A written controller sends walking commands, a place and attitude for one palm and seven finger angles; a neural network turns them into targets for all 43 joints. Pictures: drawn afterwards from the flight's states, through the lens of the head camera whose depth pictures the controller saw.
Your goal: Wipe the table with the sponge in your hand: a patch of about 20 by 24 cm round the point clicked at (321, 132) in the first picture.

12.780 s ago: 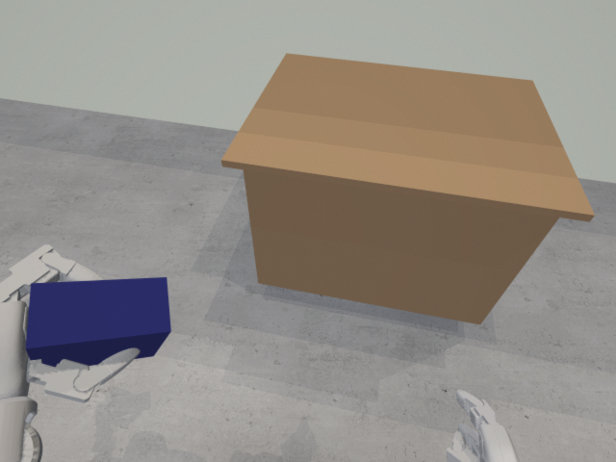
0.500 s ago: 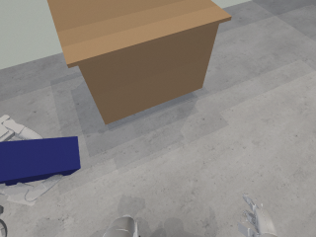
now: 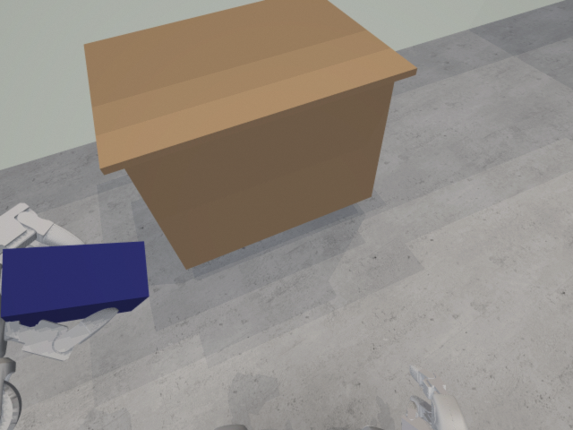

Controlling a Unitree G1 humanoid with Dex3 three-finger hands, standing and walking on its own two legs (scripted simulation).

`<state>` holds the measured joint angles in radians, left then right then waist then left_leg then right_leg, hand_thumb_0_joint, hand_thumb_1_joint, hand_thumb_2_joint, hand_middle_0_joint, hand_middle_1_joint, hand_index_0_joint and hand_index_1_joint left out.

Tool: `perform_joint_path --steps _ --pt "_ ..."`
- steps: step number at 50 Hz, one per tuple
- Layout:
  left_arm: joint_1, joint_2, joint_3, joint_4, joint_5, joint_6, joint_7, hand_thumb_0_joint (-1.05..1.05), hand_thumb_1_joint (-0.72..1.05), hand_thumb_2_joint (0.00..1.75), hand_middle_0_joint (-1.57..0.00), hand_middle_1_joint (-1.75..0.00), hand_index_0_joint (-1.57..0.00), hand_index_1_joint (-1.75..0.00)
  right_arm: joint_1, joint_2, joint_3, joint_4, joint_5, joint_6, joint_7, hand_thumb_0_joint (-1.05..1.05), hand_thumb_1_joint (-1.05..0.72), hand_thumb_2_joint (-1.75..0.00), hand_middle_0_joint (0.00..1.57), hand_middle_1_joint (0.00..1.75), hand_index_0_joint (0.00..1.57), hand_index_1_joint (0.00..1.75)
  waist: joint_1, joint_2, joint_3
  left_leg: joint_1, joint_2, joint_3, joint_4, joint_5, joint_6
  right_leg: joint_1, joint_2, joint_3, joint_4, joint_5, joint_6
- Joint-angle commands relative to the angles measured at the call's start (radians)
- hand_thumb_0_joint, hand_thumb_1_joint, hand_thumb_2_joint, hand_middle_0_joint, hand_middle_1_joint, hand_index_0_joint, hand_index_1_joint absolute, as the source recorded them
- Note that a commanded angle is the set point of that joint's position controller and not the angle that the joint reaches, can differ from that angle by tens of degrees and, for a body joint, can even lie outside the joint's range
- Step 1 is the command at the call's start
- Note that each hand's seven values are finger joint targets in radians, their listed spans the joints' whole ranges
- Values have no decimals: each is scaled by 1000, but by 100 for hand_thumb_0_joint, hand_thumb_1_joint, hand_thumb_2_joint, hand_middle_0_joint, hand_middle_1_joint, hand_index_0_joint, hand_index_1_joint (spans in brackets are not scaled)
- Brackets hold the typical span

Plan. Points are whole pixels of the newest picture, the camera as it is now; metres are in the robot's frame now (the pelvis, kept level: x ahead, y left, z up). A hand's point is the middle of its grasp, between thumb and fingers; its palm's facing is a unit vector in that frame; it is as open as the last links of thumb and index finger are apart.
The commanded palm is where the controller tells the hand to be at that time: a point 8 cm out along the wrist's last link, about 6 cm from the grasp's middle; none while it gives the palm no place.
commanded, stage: take the last steps up to it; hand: left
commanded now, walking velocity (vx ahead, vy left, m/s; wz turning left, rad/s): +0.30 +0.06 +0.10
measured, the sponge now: (98, 283) +0.23 +0.21 +0.16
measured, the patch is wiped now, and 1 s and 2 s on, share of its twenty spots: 0.00 0.00 0.00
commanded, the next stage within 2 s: none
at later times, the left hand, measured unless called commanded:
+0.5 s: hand (89, 195) +0.32 +0.24 +0.19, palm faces +0.45 -0.81 -0.38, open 9.7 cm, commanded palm +0.25 +0.28 +0.19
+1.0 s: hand (153, 147) +0.40 +0.19 +0.19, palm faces +0.41 -0.78 -0.46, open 9.7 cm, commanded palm +0.34 +0.24 +0.19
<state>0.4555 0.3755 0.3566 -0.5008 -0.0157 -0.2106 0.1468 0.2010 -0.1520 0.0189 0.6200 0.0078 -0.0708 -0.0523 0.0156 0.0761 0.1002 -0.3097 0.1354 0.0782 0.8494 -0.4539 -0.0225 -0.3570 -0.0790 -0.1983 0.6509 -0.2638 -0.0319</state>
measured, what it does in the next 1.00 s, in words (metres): walks ahead: left foot, then right foot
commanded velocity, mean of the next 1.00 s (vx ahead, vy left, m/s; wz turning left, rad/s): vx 0.30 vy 0.06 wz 0.05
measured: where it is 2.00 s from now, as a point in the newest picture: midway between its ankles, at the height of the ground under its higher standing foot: (323, 370)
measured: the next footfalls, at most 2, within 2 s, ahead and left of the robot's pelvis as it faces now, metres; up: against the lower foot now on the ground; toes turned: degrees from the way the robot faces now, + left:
left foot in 0.38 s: +0.17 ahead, +0.12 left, +0.00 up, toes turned +11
right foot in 0.72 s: +0.24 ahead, -0.15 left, +0.00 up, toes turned -8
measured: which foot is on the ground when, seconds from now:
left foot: up 0.00-0.36, down 0.38-0.74, up 0.76-1.00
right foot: down 0.00-0.38, up 0.40-0.70, down 0.72-1.00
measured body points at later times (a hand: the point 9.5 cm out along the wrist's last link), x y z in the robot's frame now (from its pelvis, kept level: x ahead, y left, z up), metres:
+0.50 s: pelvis +0.10 +0.00 +0.01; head +0.13 +0.01 +0.46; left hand +0.30 +0.29 +0.21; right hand +0.29 -0.23 -0.07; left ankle +0.13 +0.11 -0.72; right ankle +0.06 -0.11 -0.65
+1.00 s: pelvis +0.20 -0.05 +0.02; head +0.24 -0.05 +0.47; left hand +0.37 +0.23 +0.22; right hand +0.37 -0.30 -0.07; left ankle +0.24 +0.10 -0.68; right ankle +0.20 -0.14 -0.72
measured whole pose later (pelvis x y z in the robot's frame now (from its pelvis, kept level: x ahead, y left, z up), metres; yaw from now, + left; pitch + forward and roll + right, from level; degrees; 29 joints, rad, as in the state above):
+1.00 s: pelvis +0.20 -0.05 +0.02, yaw +4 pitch +0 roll +2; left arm 0.51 0.36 0.36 -0.55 -0.01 -0.24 0.16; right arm 0.19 -0.27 -0.05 0.61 0.00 -0.06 -0.06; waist -0.01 -0.02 0.10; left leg -0.45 0.07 0.12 0.80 -0.33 -0.02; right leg -0.23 -0.10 -0.18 0.51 -0.27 -0.03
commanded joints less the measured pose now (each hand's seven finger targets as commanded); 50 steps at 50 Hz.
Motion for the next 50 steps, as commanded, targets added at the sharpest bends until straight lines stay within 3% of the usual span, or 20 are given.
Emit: perform_joint_path --steps 1,3,6,14,17,18,19,20,21,23,27,34,35,36,37,38,39,41,44,50 --pt "-99 236 195 -225 -32 -61 17 0 10 130 -120 -160 -120 -160 -134 -133 -52 -148 9 -41 -6 0 -90 -90 20 30 20 30 6 -267 -166 -379 -38 -102 458 2 2 310 -363 551 -383 -16 -144" --pt "-28 193 179 -207 -14 -76 18 0 10 130 -120 -160 -120 -160 -129 -129 -47 -131 -1 -29 -3 0 -90 -90 20 30 20 30 -1 -191 -175 -352 -25 -71 403 75 -12 288 -308 353 -354 171 -123" --pt "10 181 170 -238 -16 -90 27 0 10 130 -120 -160 -120 -160 -121 -135 -62 -140 -2 -23 -4 0 -90 -90 20 30 20 30 -11 -192 -215 -285 -30 -22 183 109 -10 314 -283 238 -324 348 -113" --pt "2 152 137 -246 -16 -75 56 0 10 130 -120 -160 -120 -160 -67 -138 -72 -190 -7 -25 -9 0 -90 -90 20 30 20 30 11 -224 -198 -111 -83 104 -227 169 16 306 -258 200 -285 271 -108" --pt "-80 151 106 -277 -12 -76 60 0 10 130 -120 -160 -120 -160 -44 -153 -82 -191 -6 -26 -25 0 -90 -90 20 30 20 30 -14 -109 -203 119 -89 107 -391 241 34 192 -193 152 -127 143 -55" --pt "-105 148 98 -293 -10 -82 59 0 10 130 -120 -160 -120 -160 -36 -174 -92 -195 -3 -30 -29 0 -90 -90 20 30 20 30 -29 16 -217 248 -13 -21 -443 253 84 69 -136 121 50 128 -17" --pt "-120 142 94 -305 -12 -91 59 0 10 130 -120 -160 -120 -160 -39 -190 -95 -200 -2 -32 -25 0 -90 -90 20 30 20 30 -31 228 -236 380 183 -322 -483 425 184 -130 -8 58 283 -150 39" --pt "-117 151 86 -256 -4 -104 51 0 10 130 -120 -160 -120 -160 -49 -176 -82 -204 -4 -39 -17 0 -90 -90 20 30 20 30 -22 260 -234 338 283 -502 -560 376 257 -206 28 122 474 -380 31" --pt "-121 201 117 -252 -4 -102 40 0 10 130 -120 -160 -120 -160 -70 -162 -76 -193 -10 -50 -19 0 -90 -90 20 30 20 30 -20 235 -194 288 305 -546 -576 309 287 -263 0 187 560 -340 35" --pt "-94 199 132 -286 -6 -99 33 0 10 130 -120 -160 -120 -160 -69 -156 -79 -171 3 -52 -13 0 -90 -90 20 30 20 30 -21 114 -168 277 270 -415 -546 368 296 -342 -36 201 581 -256 53" --pt "3 135 111 -317 -17 -97 19 0 10 130 -120 -160 -120 -160 -59 -154 -73 -163 -1 -75 -1 0 -90 -90 20 30 20 30 -10 157 -181 145 159 -127 -557 415 199 -166 -29 102 331 -120 66" --pt "-70 123 96 -148 -10 -64 21 0 10 130 -120 -160 -120 -160 -68 -146 -62 -145 0 -71 -24 0 -90 -90 20 30 20 30 -5 66 -179 48 107 -10 -398 174 114 175 47 -12 -134 -20 71" --pt "-88 135 98 -145 -4 -61 24 0 10 130 -120 -160 -120 -160 -70 -137 -61 -141 1 -64 -25 0 -90 -90 20 30 20 30 -2 -14 -194 0 64 19 -262 126 92 250 6 56 -212 -13 48" --pt "-91 166 108 -139 3 -52 27 0 10 130 -120 -160 -120 -160 -61 -111 -56 -144 4 -53 -25 0 -90 -90 20 30 20 30 -4 -233 -218 -155 -28 77 3 42 60 348 -174 337 -296 -11 -35" --pt "-117 207 142 -159 -10 -47 33 0 10 130 -120 -160 -120 -160 -117 -106 -42 -166 3 -61 -21 0 -90 -90 20 30 20 30 20 -401 -193 -370 -112 33 240 -125 27 409 -361 660 -375 70 -137" --pt "-136 203 148 -160 -23 -54 25 0 10 130 -120 -160 -120 -160 -96 -139 -57 -143 -1 -65 -15 0 -90 -90 20 30 20 30 9 -370 -189 -350 -72 -75 340 -63 15 339 -367 645 -406 -29 -130" --pt "-98 215 167 -159 -27 -57 21 0 10 130 -120 -160 -120 -160 -108 -134 -52 -139 3 -59 -13 0 -90 -90 20 30 20 30 8 -330 -152 -383 -56 -92 399 -6 5 316 -360 619 -395 -24 -142" --pt "-98 194 158 -228 -20 -76 14 0 10 130 -120 -160 -120 -160 -129 -132 -48 -127 4 -41 -9 0 -90 -90 20 30 20 30 -1 -201 -153 -370 -35 -83 385 56 -12 286 -320 435 -364 134 -132" --pt "-21 173 157 -230 -9 -94 25 0 10 130 -120 -160 -120 -160 -110 -135 -54 -132 -6 -36 -6 0 -90 -90 20 30 20 30 -8 -170 -182 -275 -32 -26 169 114 -9 264 -273 261 -334 327 -114" --pt "10 149 145 -255 -15 -85 51 0 10 130 -120 -160 -120 -160 -70 -136 -70 -181 -9 -42 -8 0 -90 -90 20 30 20 30 11 -229 -205 -102 -85 94 -219 163 11 287 -244 225 -288 235 -109"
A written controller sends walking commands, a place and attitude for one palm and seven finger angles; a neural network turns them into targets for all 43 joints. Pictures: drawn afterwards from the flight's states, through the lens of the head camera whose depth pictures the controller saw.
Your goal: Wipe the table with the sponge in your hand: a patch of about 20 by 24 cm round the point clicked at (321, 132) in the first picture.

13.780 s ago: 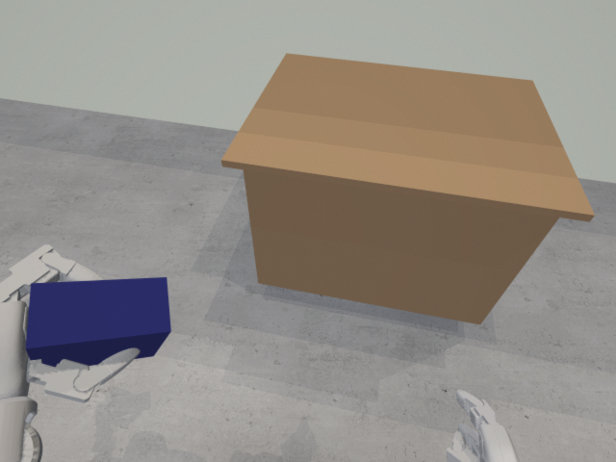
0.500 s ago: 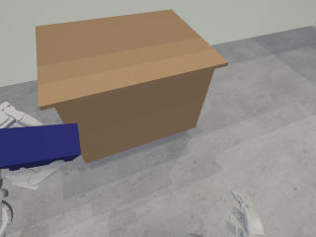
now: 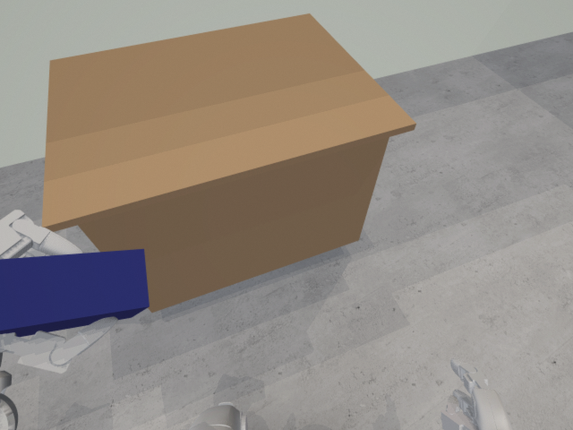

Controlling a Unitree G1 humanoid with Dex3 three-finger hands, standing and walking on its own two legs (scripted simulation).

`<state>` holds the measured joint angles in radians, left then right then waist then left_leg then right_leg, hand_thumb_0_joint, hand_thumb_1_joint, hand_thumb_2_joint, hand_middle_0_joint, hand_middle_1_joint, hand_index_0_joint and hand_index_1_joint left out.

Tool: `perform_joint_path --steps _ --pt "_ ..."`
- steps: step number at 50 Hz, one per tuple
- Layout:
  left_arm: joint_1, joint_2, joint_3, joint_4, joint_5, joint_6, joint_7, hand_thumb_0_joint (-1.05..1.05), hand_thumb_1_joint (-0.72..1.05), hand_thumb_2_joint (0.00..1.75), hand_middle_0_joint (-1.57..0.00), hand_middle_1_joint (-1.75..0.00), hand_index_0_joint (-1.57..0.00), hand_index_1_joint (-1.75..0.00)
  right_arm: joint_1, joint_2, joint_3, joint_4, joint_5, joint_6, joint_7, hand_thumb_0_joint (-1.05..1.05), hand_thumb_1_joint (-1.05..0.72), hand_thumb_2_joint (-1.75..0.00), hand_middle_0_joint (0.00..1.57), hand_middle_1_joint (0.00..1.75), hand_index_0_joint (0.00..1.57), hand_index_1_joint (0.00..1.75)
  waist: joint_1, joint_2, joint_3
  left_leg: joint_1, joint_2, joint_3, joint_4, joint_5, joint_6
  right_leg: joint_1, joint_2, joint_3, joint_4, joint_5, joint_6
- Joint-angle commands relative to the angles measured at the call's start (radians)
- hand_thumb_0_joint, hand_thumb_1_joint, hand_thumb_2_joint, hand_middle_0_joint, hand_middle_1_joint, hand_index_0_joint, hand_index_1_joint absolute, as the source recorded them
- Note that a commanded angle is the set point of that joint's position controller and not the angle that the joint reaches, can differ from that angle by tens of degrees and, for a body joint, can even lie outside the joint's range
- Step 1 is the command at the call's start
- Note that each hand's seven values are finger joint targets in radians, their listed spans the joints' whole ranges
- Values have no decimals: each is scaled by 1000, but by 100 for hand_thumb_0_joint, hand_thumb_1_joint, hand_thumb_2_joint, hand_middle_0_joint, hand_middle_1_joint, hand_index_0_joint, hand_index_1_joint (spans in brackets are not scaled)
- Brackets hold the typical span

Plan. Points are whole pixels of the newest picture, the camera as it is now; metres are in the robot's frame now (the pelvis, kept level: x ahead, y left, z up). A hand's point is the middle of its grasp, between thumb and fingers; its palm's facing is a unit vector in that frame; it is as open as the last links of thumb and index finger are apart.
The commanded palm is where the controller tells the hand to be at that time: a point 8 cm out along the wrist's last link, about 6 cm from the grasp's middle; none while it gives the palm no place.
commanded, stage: take the last steps up to it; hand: left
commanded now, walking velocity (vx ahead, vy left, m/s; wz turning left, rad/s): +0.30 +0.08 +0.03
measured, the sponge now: (96, 291) +0.23 +0.20 +0.15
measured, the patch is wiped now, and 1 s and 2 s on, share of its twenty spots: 0.00 0.00 0.00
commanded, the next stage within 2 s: come to a stop and stand still in 1.48 s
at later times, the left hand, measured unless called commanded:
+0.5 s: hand (102, 219) +0.30 +0.22 +0.17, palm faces +0.42 -0.77 -0.48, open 9.7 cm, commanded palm +0.24 +0.26 +0.17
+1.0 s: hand (111, 153) +0.40 +0.24 +0.17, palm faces +0.42 -0.81 -0.40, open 9.7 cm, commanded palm +0.33 +0.28 +0.17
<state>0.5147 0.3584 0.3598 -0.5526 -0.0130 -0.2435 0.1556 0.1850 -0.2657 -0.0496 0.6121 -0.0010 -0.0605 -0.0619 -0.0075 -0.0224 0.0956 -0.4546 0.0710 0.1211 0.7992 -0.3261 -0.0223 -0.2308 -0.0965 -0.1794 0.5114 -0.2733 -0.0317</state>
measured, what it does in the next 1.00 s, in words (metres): walks ahead: left foot, then right foot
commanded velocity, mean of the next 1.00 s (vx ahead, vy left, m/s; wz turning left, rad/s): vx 0.29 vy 0.07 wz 0.01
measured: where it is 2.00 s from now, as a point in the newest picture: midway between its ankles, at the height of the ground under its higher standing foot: (299, 399)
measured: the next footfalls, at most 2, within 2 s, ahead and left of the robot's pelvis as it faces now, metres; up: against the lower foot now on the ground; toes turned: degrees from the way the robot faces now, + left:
left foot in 0.10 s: +0.13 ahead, +0.14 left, +0.00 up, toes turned +9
right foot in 0.42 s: +0.16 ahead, -0.11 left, +0.00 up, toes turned -10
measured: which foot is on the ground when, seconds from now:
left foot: up 0.00-0.08, down 0.10-0.44, up 0.46-0.82, down 0.84-1.00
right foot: down 0.00-0.12, up 0.14-0.40, down 0.42-0.86, up 0.88-1.00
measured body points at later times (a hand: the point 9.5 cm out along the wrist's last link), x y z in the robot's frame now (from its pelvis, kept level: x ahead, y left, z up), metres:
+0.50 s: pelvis +0.09 -0.02 -0.02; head +0.12 -0.05 +0.43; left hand +0.27 +0.26 +0.19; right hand +0.25 -0.21 -0.14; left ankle +0.08 +0.12 -0.71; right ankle +0.12 -0.11 -0.74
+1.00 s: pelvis +0.17 +0.00 -0.01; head +0.20 +0.01 +0.44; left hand +0.37 +0.28 +0.19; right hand +0.35 -0.22 -0.09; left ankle +0.21 +0.11 -0.74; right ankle +0.15 -0.11 -0.67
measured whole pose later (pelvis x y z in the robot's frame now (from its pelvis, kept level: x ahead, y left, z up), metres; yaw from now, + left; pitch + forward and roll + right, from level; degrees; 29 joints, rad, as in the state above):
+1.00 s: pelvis +0.17 +0.00 -0.01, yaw +1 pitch -1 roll +1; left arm 0.40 0.39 0.38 -0.51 -0.01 -0.23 0.16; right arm 0.17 -0.15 0.00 0.59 0.01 -0.09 -0.06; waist 0.00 -0.04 0.08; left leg -0.30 0.06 0.16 0.55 -0.24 0.02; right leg -0.46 -0.08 -0.07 1.12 -0.47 0.02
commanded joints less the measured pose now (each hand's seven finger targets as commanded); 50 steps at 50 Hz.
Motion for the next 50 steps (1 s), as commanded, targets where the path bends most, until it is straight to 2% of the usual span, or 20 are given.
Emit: perform_joint_path --steps 1,4,6,7,10,13,20,21,22,23,26,29,37,40,41,42,43,44,47,50 --pt "-59 164 134 -203 -18 -47 46 0 10 130 -120 -160 -120 -160 -44 -28 -7 -170 2 -53 -4 0 -90 -90 20 30 20 30 23 -107 -204 110 -28 56 -235 71 13 137 -216 191 -126 171 -93" --pt "-144 149 95 -204 -13 -55 42 0 10 130 -120 -160 -120 -160 -26 -60 -24 -177 7 -49 -22 0 -90 -90 20 30 20 30 4 54 -172 342 30 -23 -382 75 55 -68 -122 146 80 -23 -24" --pt "-184 149 80 -197 -10 -75 39 0 10 130 -120 -160 -120 -160 -29 -73 -23 -188 10 -57 -21 0 -90 -90 20 30 20 30 -2 340 -180 444 327 -508 -527 122 223 -321 50 75 507 -353 41" --pt "-163 186 107 -135 3 -74 35 0 10 130 -120 -160 -120 -160 -43 -55 -9 -169 1 -65 -21 0 -90 -90 20 30 20 30 -2 326 -166 388 368 -573 -562 41 266 -367 24 144 641 -335 35" --pt "-155 181 101 -251 -3 -73 18 0 10 130 -120 -160 -120 -160 -48 -47 -13 -155 12 -77 -6 0 -90 -90 20 30 20 30 4 226 -155 380 290 -360 -511 174 256 -432 -23 150 653 -206 55" --pt "-67 163 105 -275 -11 -67 14 0 10 130 -120 -160 -120 -160 -41 -43 -3 -149 4 -98 1 0 -90 -90 20 30 20 30 14 260 -189 310 228 -210 -506 266 210 -287 -8 91 456 -135 61" --pt "-116 154 110 -85 -13 -31 16 0 10 130 -120 -160 -120 -160 -58 -31 9 -133 8 -75 -18 0 -90 -90 20 30 20 30 19 144 -176 128 157 -72 -328 -60 109 92 50 6 -22 -40 59" --pt "-130 156 102 -70 -5 -24 16 0 10 130 -120 -160 -120 -160 -47 -15 11 -135 9 -64 -17 0 -90 -90 20 30 20 30 18 -2 -183 43 91 -23 -138 -124 79 150 -46 156 -120 -92 11" --pt "-159 202 120 -73 -6 -17 21 0 10 130 -120 -160 -120 -160 -60 10 22 -146 12 -59 -14 0 -90 -90 20 30 20 30 19 -268 -164 -163 -26 31 111 -215 34 235 -254 522 -237 -102 -88" --pt "-169 223 154 -53 -28 -11 18 0 10 130 -120 -160 -120 -160 -91 -26 12 -149 11 -68 -9 0 -90 -90 20 30 20 30 44 -325 -147 -227 -29 -71 302 -203 19 194 -344 671 -293 -136 -127" --pt "-178 212 152 -128 -25 -40 6 0 10 130 -120 -160 -120 -160 -105 -14 30 -115 10 -54 0 0 -90 -90 20 30 20 30 24 -106 -139 -258 19 -127 426 -60 -9 192 -297 441 -230 112 -131" --pt "-113 176 122 -150 -12 -61 10 0 10 130 -120 -160 -120 -160 -94 -28 18 -118 3 -49 5 0 -90 -90 20 30 20 30 17 -74 -155 -203 26 -85 294 3 -13 181 -262 269 -197 395 -112" --pt "-57 172 135 -190 -20 -48 40 0 10 130 -120 -160 -120 -160 -48 -26 -3 -179 5 -51 -1 0 -90 -90 20 30 20 30 38 -143 -196 33 -23 53 -184 46 16 193 -227 203 -146 283 -110" --pt "-125 170 117 -195 -17 -47 43 0 10 130 -120 -160 -120 -160 -35 -42 -14 -178 4 -47 -14 0 -90 -90 20 30 20 30 20 -57 -172 239 -29 68 -333 116 26 55 -169 180 -49 110 -63" --pt "-151 155 91 -213 -17 -51 39 0 10 130 -120 -160 -120 -160 -16 -66 -24 -178 10 -49 -21 0 -90 -90 20 30 20 30 0 61 -184 353 22 -21 -386 122 57 -29 -131 138 106 84 -32" --pt "-172 151 89 -239 -13 -60 39 0 10 130 -120 -160 -120 -160 -23 -87 -31 -186 10 -51 -19 0 -90 -90 20 30 20 30 -3 280 -213 492 195 -267 -435 204 139 -211 -11 67 342 -76 22" --pt "-189 161 86 -245 -9 -74 39 0 10 130 -120 -160 -120 -160 -28 -75 -24 -199 12 -57 -12 0 -90 -90 20 30 20 30 1 334 -215 525 328 -497 -491 352 235 -333 57 84 553 -349 38" --pt "-165 217 122 -177 -3 -74 31 0 10 130 -120 -160 -120 -160 -44 -59 -8 -173 0 -65 -15 0 -90 -90 20 30 20 30 2 333 -218 463 371 -550 -520 226 276 -376 30 153 691 -342 35" --pt "-152 207 125 -257 -5 -72 15 0 10 130 -120 -160 -120 -160 -52 -49 -14 -155 12 -76 -4 0 -90 -90 20 30 20 30 8 210 -168 382 290 -348 -495 238 260 -432 -17 157 692 -204 56" --pt "-60 163 115 -250 -19 -67 6 0 10 130 -120 -160 -120 -160 -45 -40 -2 -148 10 -90 3 0 -90 -90 20 30 20 30 17 232 -179 282 230 -184 -513 257 213 -289 -8 94 491 -120 65"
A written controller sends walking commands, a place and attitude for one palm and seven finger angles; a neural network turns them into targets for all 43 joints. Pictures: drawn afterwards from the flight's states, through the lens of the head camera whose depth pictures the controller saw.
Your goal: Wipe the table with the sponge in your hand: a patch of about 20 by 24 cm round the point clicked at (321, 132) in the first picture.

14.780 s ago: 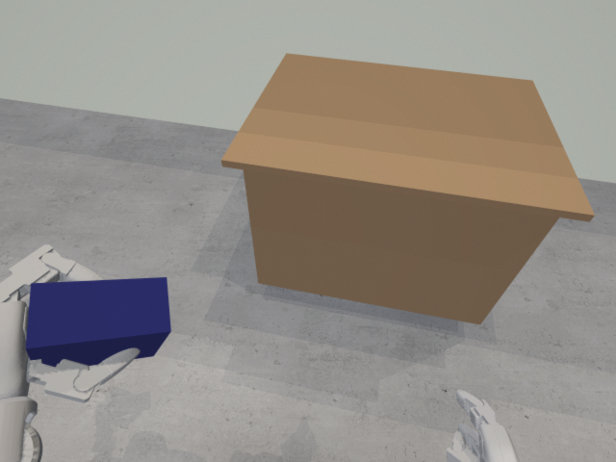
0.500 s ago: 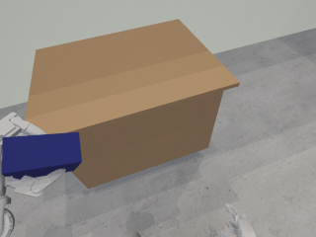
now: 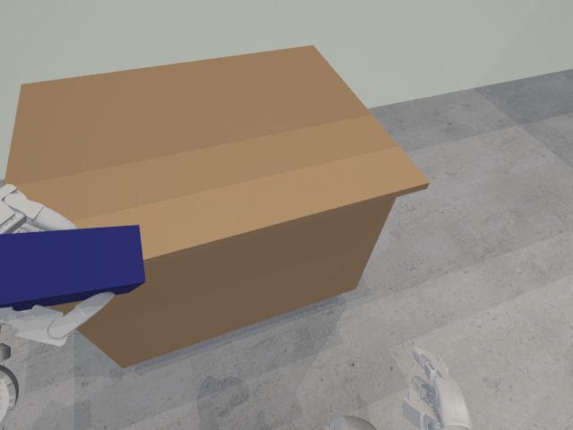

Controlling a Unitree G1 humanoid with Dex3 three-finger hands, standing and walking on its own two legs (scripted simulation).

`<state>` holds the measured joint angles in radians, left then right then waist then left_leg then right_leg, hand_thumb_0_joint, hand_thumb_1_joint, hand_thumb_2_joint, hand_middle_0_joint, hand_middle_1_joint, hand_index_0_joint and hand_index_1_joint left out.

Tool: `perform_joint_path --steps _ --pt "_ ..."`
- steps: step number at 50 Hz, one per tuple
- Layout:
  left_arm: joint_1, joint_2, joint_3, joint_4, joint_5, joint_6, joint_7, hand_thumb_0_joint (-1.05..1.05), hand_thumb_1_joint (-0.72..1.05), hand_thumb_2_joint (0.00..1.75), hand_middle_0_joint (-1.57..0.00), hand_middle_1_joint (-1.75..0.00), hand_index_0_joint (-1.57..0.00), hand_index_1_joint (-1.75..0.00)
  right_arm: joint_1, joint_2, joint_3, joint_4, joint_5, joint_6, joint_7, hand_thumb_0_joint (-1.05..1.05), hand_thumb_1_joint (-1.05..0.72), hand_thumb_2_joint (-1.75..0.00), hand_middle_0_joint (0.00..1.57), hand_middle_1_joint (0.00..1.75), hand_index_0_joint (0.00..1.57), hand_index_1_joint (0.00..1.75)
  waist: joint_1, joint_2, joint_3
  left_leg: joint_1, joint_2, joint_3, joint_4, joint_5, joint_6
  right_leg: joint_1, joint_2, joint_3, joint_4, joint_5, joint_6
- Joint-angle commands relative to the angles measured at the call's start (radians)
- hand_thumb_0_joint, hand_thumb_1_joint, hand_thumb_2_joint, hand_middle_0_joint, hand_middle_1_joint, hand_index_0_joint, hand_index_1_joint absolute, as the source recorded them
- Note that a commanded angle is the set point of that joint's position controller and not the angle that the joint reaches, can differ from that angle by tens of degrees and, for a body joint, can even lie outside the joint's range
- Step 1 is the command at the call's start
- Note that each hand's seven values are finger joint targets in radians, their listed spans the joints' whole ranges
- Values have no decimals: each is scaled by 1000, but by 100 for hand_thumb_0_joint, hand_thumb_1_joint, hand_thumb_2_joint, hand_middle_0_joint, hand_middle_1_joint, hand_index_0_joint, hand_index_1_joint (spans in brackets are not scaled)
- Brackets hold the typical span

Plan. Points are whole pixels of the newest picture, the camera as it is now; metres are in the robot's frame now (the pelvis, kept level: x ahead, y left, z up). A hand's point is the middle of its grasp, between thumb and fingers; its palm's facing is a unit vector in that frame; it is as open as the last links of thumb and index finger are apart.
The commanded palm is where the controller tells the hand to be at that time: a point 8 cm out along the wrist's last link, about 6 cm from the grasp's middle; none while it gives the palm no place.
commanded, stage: take the last steps up to it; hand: left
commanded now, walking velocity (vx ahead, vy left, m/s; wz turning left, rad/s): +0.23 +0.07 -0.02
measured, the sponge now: (93, 267) +0.24 +0.21 +0.16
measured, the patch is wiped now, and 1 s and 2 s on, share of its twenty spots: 0.00 0.00 0.00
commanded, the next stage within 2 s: come to a stop and stand still in 0.48 s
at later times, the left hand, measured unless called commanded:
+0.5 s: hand (120, 218) +0.29 +0.20 +0.18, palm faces +0.36 -0.81 -0.46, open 9.7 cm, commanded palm +0.23 +0.25 +0.18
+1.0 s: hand (140, 213) +0.31 +0.19 +0.17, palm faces +0.39 -0.82 -0.43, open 9.7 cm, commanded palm +0.25 +0.23 +0.18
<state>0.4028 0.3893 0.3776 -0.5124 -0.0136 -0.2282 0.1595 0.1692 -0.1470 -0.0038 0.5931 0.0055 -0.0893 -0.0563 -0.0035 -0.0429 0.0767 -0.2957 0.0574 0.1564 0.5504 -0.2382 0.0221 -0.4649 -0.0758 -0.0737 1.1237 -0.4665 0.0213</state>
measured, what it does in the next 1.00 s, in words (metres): walks ahead: right foot, then left foot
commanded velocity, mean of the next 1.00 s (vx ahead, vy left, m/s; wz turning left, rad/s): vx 0.07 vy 0.04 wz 0.01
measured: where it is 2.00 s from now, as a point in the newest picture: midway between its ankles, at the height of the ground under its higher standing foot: outside the picture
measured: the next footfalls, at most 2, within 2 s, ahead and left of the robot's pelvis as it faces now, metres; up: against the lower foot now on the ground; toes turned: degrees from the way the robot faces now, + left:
right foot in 0.18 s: +0.11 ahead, -0.13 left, +0.00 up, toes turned -9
left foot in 0.56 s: +0.13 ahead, +0.07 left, +0.00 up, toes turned +1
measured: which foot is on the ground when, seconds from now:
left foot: down 0.00-0.20, up 0.22-0.54, down 0.56-1.00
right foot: up 0.00-0.16, down 0.18-0.56, up 0.58-0.84, down 0.86-1.00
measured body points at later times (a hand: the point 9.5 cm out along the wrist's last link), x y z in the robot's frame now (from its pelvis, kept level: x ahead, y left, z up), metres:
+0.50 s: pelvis +0.08 -0.03 +0.01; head +0.12 -0.03 +0.46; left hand +0.26 +0.24 +0.20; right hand +0.24 -0.30 -0.08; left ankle +0.12 +0.10 -0.71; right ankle +0.07 -0.12 -0.73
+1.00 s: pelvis +0.09 -0.05 +0.00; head +0.11 -0.07 +0.45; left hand +0.28 +0.23 +0.19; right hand +0.26 -0.25 -0.10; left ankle +0.11 +0.09 -0.71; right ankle +0.12 -0.12 -0.73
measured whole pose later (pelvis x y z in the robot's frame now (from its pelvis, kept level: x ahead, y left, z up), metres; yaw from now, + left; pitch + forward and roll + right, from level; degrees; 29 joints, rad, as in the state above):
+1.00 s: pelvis +0.09 -0.05 +0.00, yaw -1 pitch -2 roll +1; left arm 0.47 0.33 0.32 -0.47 -0.04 -0.17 0.14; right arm 0.18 -0.17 0.05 0.63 0.00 -0.08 -0.05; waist 0.02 0.04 0.07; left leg -0.31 0.03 0.03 0.69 -0.37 -0.02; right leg -0.26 0.02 -0.09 0.51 -0.23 -0.07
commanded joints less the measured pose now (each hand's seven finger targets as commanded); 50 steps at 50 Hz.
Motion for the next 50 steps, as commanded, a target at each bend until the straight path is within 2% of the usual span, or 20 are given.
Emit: perform_joint_path --steps 1,6,8,10,11,12,14,17,22,25,27,28,29,31,33,36,42,45,46,50 --pt "44 134 97 -296 -16 -80 2 0 10 130 -120 -160 -120 -160 -25 -161 -45 -134 0 -64 -3 0 -90 -90 20 30 20 30 11 266 -163 99 223 -183 -264 171 147 1 -17 -36 -196 91 13" --pt "-11 124 89 -198 -15 -54 7 0 10 130 -120 -160 -120 -160 -28 -153 -33 -125 2 -60 -21 0 -90 -90 20 30 20 30 10 227 -171 76 198 -118 -175 17 93 197 48 -122 -522 136 20" --pt "-32 135 89 -147 -7 -42 10 0 10 130 -120 -160 -120 -160 -42 -147 -32 -116 4 -49 -27 0 -90 -90 20 30 20 30 16 141 -166 2 154 -82 -30 -88 53 320 17 -67 -681 189 -1" --pt "-65 189 119 -137 -9 -32 19 0 10 130 -120 -160 -120 -160 -54 -110 -15 -128 4 -41 -22 0 -90 -90 20 30 20 30 21 -263 -167 -313 -38 -16 392 -313 -25 473 -313 483 -835 297 -164" --pt "-90 185 115 -148 -26 -27 15 0 10 130 -120 -160 -120 -160 -61 -146 -34 -121 8 -40 -11 0 -90 -90 20 30 20 30 29 -282 -178 -335 -25 -117 555 -301 -33 452 -362 554 -870 270 -176" --pt "-77 196 131 -153 -29 -32 15 0 10 130 -120 -160 -120 -160 -70 -136 -24 -113 7 -41 -9 0 -90 -90 20 30 20 30 20 -223 -150 -367 -4 -159 640 -246 -40 445 -365 516 -849 320 -199" --pt "-14 172 130 -174 -18 -57 13 0 10 130 -120 -160 -120 -160 -82 -127 -11 -95 1 -29 -6 0 -90 -90 20 30 20 30 18 -84 -143 -370 20 -156 643 -173 -58 447 -305 295 -784 604 -182" --pt "44 159 124 -210 -11 -78 17 0 10 130 -120 -160 -120 -160 -82 -132 -21 -113 -4 -19 -6 0 -90 -90 20 30 20 30 12 -62 -181 -262 14 -98 418 -133 -55 443 -263 134 -740 849 -157" --pt "109 155 141 -234 -18 -77 32 0 10 130 -120 -160 -120 -160 -50 -131 -37 -156 -7 -14 -4 0 -90 -90 20 30 20 30 33 -104 -220 -129 -23 -9 110 -68 -36 459 -236 96 -714 723 -156" --pt "54 148 120 -250 -19 -68 33 0 10 130 -120 -160 -120 -160 -28 -149 -53 -160 -5 -9 -12 0 -90 -90 20 30 20 30 12 -61 -200 36 -44 5 -53 37 -33 344 -205 101 -673 509 -118" --pt "13 144 102 -253 -18 -74 30 0 10 130 -120 -160 -120 -160 -15 -175 -65 -162 2 -9 -23 0 -90 -90 20 30 20 30 0 103 -185 190 62 -120 -156 90 21 197 -109 51 -498 306 -62" --pt "-11 138 95 -257 -18 -80 30 0 10 130 -120 -160 -120 -160 -14 -194 -70 -168 6 -10 -22 0 -90 -90 20 30 20 30 2 261 -191 266 214 -328 -178 206 103 51 -7 -17 -347 46 -18" --pt "3 142 94 -198 -14 -85 23 0 10 130 -120 -160 -120 -160 -16 -184 -62 -165 4 -17 -21 0 -90 -90 20 30 20 30 4 314 -179 235 320 -492 -266 162 173 -19 39 -4 -164 -165 -14" --pt "-57 185 106 -243 -8 -86 17 0 10 130 -120 -160 -120 -160 -23 -162 -51 -151 -7 -30 -24 0 -90 -90 20 30 20 30 2 267 -152 206 323 -502 -248 254 207 -61 7 71 -84 -88 -14" --pt "-16 139 71 -273 -9 -72 7 0 10 130 -120 -160 -120 -160 -21 -166 -47 -140 -4 -42 -9 0 -90 -90 20 30 20 30 8 234 -175 230 255 -315 -192 473 160 -21 14 51 -176 11 1" --pt "28 125 60 -312 -18 -48 3 0 10 130 -120 -160 -120 -160 -13 -159 -32 -148 -6 -62 3 0 -90 -90 20 30 20 30 4 278 -189 181 199 -192 -191 520 93 112 49 -1 -352 89 8" --pt "5 148 101 -192 -24 -27 15 0 10 130 -120 -160 -120 -160 -33 -146 -6 -138 0 -64 -8 0 -90 -90 20 30 20 30 7 187 -173 43 175 -151 -128 221 22 357 42 8 -708 298 4" --pt "-1 127 72 -138 -41 -2 2 0 10 130 -120 -160 -120 -160 -20 -123 -8 -136 6 -51 -4 0 -90 -90 20 30 20 30 -3 -118 -160 14 -14 -91 75 -105 -50 256 -131 294 -825 419 -89" --pt "-1 139 79 -142 -44 9 3 0 10 130 -120 -160 -120 -160 -29 -120 -8 -133 8 -44 -3 0 -90 -90 20 30 20 30 2 -146 -153 -8 -33 -113 162 -154 -50 243 -180 348 -856 438 -124" --pt "-13 137 84 -156 -30 -2 10 0 10 130 -120 -160 -120 -160 -64 -111 12 -120 3 -38 -10 0 -90 -90 20 30 20 30 10 -102 -182 -58 -38 -159 163 -160 -37 354 -167 243 -793 556 -134"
